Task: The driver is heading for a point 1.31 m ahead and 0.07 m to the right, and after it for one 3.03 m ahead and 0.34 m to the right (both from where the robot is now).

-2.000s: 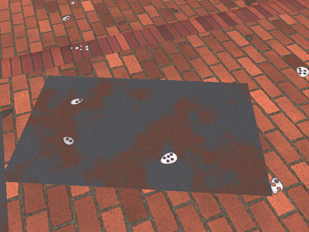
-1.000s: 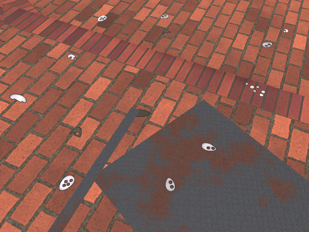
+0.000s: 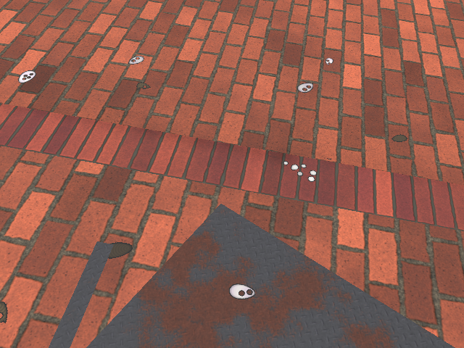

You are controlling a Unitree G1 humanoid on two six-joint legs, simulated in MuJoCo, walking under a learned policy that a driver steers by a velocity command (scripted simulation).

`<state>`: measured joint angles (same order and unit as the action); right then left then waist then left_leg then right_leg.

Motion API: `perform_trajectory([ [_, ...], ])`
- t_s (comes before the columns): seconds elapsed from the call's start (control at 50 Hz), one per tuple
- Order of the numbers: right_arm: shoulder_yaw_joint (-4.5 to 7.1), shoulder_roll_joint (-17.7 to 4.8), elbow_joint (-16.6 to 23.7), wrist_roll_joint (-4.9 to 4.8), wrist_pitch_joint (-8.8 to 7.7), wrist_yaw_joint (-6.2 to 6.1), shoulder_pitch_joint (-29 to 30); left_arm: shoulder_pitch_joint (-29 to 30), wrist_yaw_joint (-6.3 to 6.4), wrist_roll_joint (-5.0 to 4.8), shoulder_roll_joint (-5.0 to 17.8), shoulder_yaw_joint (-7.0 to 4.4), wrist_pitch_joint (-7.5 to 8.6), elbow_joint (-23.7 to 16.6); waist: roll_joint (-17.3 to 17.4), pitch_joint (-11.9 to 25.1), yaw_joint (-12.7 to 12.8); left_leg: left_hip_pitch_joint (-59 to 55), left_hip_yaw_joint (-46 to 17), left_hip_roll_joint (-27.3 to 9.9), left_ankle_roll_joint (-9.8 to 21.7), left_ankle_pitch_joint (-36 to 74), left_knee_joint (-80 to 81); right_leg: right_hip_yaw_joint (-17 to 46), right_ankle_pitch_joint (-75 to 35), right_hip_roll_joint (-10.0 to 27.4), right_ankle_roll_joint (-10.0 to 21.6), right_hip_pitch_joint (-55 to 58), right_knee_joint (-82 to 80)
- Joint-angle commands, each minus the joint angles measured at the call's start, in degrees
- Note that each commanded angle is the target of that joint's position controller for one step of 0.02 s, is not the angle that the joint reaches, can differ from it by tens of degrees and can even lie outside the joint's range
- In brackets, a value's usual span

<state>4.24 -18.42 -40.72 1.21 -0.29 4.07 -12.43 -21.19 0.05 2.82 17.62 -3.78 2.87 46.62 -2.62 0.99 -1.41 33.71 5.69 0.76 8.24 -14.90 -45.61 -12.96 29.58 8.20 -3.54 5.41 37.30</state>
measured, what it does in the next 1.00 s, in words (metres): walks ahead, turning right: right foot, then left foot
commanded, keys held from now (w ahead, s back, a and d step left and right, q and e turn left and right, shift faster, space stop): w+q+shift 0.14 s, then w+e+shift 0.86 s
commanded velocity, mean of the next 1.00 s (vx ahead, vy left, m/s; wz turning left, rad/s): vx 0.98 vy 0.00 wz -0.30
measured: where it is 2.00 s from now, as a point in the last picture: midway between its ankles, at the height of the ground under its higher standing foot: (257, 103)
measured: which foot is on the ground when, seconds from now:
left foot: down 0.00-0.42, up 0.44-0.84, down 0.86-1.00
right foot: up 0.00-0.42, down 0.44-0.88, up 0.90-1.00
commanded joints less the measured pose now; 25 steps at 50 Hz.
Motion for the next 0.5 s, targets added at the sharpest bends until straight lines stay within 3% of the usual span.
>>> perform_trajectory([
  [0.02, 4.7, -16.6, -1.0, -1.17, -0.93, -1.66, -18.1, 9.6, -1.25, -0.03, 2.3, 1.1, 2.79, -12.1, 19.2, 11.5, -6.4, -49.8, -56.4, -13.6, 13.0, -30.4, 33.0, 14.7, -4.2, -11.0, 3.4, -51.1, 47.2],
  [0.04, 4.59, -15.6, -1.6, -0.33, -0.93, -2.15, -17.8, 14.0, -1.47, -0.15, 4.8, 0.86, 3.66, -13.4, 12.5, 6.8, -6.5, -49.6, -51.4, -14.5, 11.6, -22.1, 31.5, 17.2, -7.9, -7.4, 4.7, -56.9, 48.8],
  [0.06, 4.31, -13.9, -2.2, -0.31, -1.22, -2.74, -18.2, 13.6, -1.3, -0.18, 4.7, 1.33, 4.36, -12.5, 5.2, 3.9, -5.1, -43.5, -45.8, -13.7, 10.5, -14.1, 30.0, 17.3, -11.4, -4.3, 5.0, -54.9, 44.7],
  [0.08, 3.71, -12.0, -1.7, -0.31, -1.55, -3.22, -15.4, 13.2, -1.12, 0.45, 4.3, 1.64, 4.24, -12.2, 1.6, 1.5, -2.7, -36.1, -40.1, -11.7, 8.9, -11.2, 30.1, 17.1, -13.0, -2.2, 4.8, -51.3, 39.7],
  [0.1, 2.67, -9.5, -1.1, -0.58, -1.83, -3.4, -12.3, 11.7, -1.13, 1.11, 4.1, 1.88, 3.33, -11.9, 1.8, -0.1, -0.2, -30.0, -36.1, -9.4, 8.4, -9.2, 31.2, 17.2, -13.5, -1.4, 4.0, -47.7, 36.8],
  [0.12, 2.08, -8.4, -0.5, -0.76, -2.25, -3.39, -11.0, 10.9, -1.35, 1.39, 4.1, 2.04, 2.13, -11.6, 3.2, -1.4, 1.0, -26.0, -33.6, -7.7, 8.9, -7.9, 32.3, 17.1, -13.0, -0.9, 3.2, -45.8, 34.5],
  [0.16, 1.38, -7.0, -0.6, -1.05, -3.4, -3.33, -11.1, 11.7, -1.84, 1.5, 3.6, 2.42, 0.22, -11.5, 2.4, -4.6, 1.9, -22.5, -28.3, -5.5, 9.0, -4.2, 35.5, 14.6, -14.0, -0.3, 2.0, -46.4, 28.5],
  [0.2, 0.9, -6.3, -1.8, -1.0, -4.53, -3.3, -12.6, 16.9, -2.47, 0.73, 2.7, 3.09, -0.05, -12.9, 3.2, -8.1, 0.4, -21.9, -22.5, -3.5, 7.4, 7.4, 39.3, 10.7, -22.1, -0.8, 1.9, -47.8, 19.3],
  [0.22, 0.73, -6.0, -2.4, -1.29, -4.88, -3.01, -13.1, 18.2, -2.6, 0.35, 2.3, 3.18, -0.27, -12.5, 2.5, -8.0, -0.3, -24.0, -18.5, -1.6, 5.2, 13.7, 39.8, 9.1, -26.4, -1.8, 2.6, -47.8, 16.4],
  [0.24, 0.61, -6.3, -2.8, -1.6, -5.38, -2.85, -14.2, 19.9, -2.8, -0.31, 1.6, 3.57, 0.03, -13.3, 4.5, -8.6, -1.2, -24.0, -16.5, -2.2, 3.8, 22.6, 39.7, 8.0, -30.5, -1.8, 3.3, -46.3, 10.8],
  [0.26, 0.29, -5.6, -3.7, -1.78, -5.83, -2.83, -15.3, 22.4, -2.96, -0.93, 1.2, 3.88, 0.28, -13.6, 4.0, -9.1, -2.4, -25.4, -14.2, -2.1, 2.2, 30.2, 41.0, 5.9, -33.8, -2.7, 4.3, -44.7, 6.2],
  [0.3, -0.08, -5.9, -5.4, -1.66, -6.6, -3.16, -16.6, 25.5, -3.17, -1.64, 0.7, 4.11, 0.67, -13.7, 3.9, -8.6, -3.6, -29.4, -11.1, -3.4, 0.1, 37.2, 44.8, 3.9, -39.7, -4.6, 7.1, -40.2, -1.5],
  [0.36, 0.45, -9.8, -6.3, -0.43, -6.98, -4.48, -14.4, 19.8, -3.08, -2.26, 3.9, 2.96, 0.94, -10.9, 7.2, -3.2, 0.6, -40.7, -6.0, -6.7, -2.9, 64.1, 40.3, 3.5, -38.3, -10.7, 9.9, -32.8, -4.8],
  [0.38, 0.89, -11.1, -6.2, 0.64, -6.47, -5.16, -13.1, 15.5, -2.81, -2.52, 5.6, 2.3, 0.7, -9.4, 8.9, -0.4, 3.3, -43.7, -4.8, -8.2, -4.0, 75.2, 35.0, 3.3, -34.1, -13.2, 10.5, -29.3, -3.3],
  [0.42, 1.53, -12.1, -5.3, 3.04, -4.65, -6.21, -8.2, -5.1, -1.89, -3.0, 9.5, 0.34, -0.05, -2.7, 9.8, 7.7, 13.3, -42.8, -2.6, -9.4, -5.4, 88.1, 10.1, 3.0, -27.7, -16.7, 11.8, -13.3, -0.2],
  [0.44, 1.69, -12.4, -4.4, 3.01, -3.82, -6.54, -2.7, -18.5, -1.22, -2.91, 11.0, -0.94, -0.33, 1.3, 6.8, 9.1, 21.4, -35.0, -0.3, -6.4, -6.1, 81.5, -14.2, 6.7, -25.3, -14.1, 14.7, -2.8, -5.5],
  [0.46, -0.9, -3.2, -2.4, 3.36, -4.97, -5.5, 1.3, -21.7, -0.65, -2.58, 11.9, -1.27, -1.03, 3.6, -4.8, 6.3, 18.5, -14.4, -2.0, 2.2, -5.4, 21.6, -39.9, 18.8, -18.4, -7.2, 16.4, 5.8, 0.6],
  [0.48, -2.32, 1.4, 0.9, -0.4, -6.19, -3.74, -10.8, -11.3, -0.76, -0.93, 14.1, -1.85, -1.28, 2.1, -23.9, 12.2, 4.1, 11.1, -9.7, 9.7, -8.7, -13.6, -54.4, 60.4, -7.7, 5.8, 29.7, 18.6, -14.4],
  [0.5, -3.12, -3.0, 0.8, 1.23, -7.28, -4.02, -6.8, -4.6, -1.28, -1.57, 9.6, -1.91, -1.11, -1.3, -6.4, 10.6, 6.0, 11.9, -14.4, 4.5, -5.7, -5.0, -49.7, 64.2, -1.6, 6.1, 28.5, 13.3, -22.6],
])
